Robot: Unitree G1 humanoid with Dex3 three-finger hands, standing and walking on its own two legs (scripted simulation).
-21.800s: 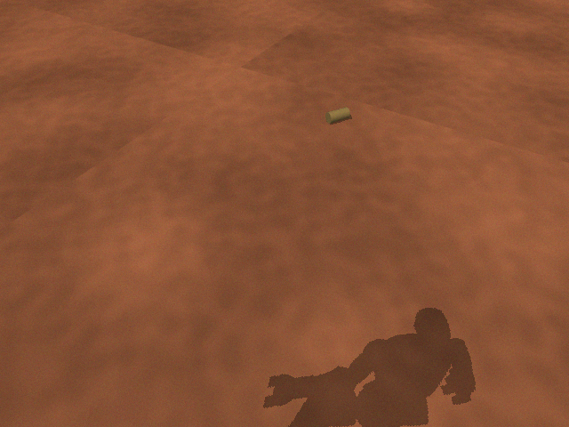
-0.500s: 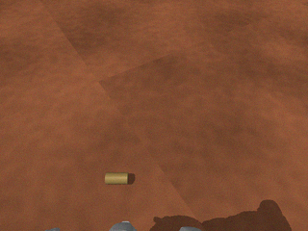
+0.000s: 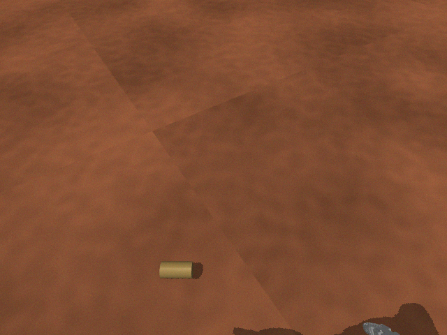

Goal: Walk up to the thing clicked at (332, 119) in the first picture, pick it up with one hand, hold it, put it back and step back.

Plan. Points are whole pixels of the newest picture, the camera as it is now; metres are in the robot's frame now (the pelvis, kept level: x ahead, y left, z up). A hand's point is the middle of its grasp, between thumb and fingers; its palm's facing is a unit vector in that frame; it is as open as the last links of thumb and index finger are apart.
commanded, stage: walk up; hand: left
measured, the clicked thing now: (176, 269) +0.49 +0.24 -0.74
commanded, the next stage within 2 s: none
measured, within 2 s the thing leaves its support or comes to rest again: neither
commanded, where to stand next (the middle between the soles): +0.11 +0.00 m, yaw +0 degrees
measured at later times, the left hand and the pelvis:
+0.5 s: hand out of the picture +0.08 +0.27 -0.16, palm faces -0.01 -0.95 -0.31, open 7.4 cm; pelvis +0.01 +0.02 +0.01, yaw +0 degrees
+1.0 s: hand out of the picture +0.07 +0.27 -0.15, palm faces +0.01 -0.95 -0.32, open 7.4 cm; pelvis +0.02 +0.01 +0.01, yaw +1 degrees
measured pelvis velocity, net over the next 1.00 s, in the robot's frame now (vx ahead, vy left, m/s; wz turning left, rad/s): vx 0.02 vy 0.01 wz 0.01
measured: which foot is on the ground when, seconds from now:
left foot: down 0.00-1.00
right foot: down 0.00-1.00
